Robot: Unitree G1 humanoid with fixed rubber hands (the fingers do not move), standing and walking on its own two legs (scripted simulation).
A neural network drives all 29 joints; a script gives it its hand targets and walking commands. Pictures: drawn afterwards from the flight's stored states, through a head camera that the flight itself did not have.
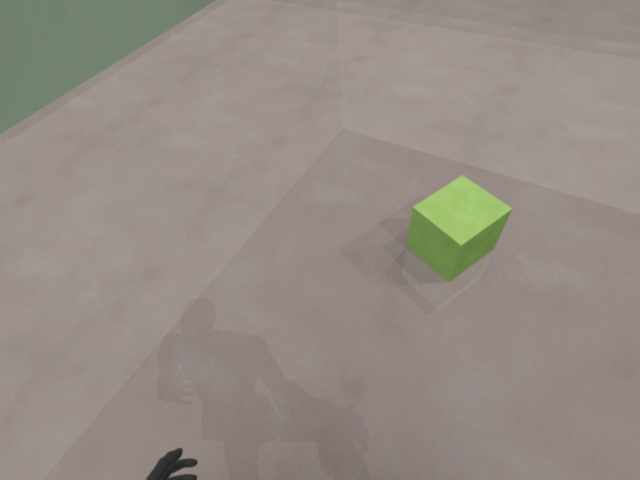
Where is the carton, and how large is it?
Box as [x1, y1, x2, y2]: [407, 175, 511, 281]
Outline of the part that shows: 462,175 413,206 407,240 407,245 447,281 449,281 494,247 511,210 510,207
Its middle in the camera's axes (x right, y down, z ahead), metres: +0.50 -0.05 +1.40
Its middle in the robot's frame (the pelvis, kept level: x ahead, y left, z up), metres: +0.98 -0.39 -0.64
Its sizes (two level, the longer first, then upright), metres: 0.246 0.216 0.222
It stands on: the floor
